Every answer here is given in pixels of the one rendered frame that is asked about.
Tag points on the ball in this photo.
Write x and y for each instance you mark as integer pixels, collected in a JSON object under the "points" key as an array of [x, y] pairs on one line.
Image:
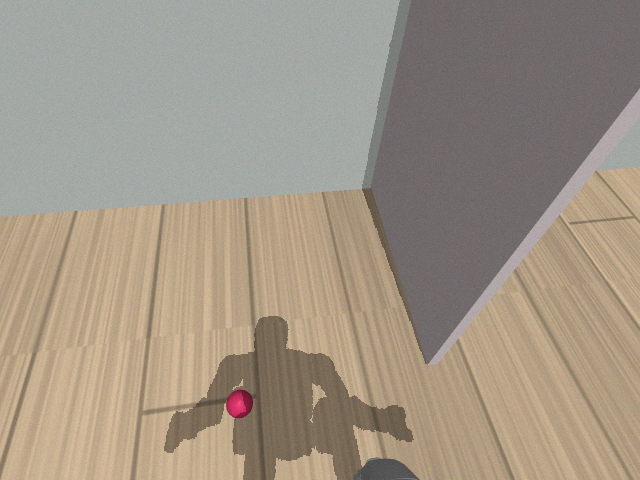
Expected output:
{"points": [[239, 404]]}

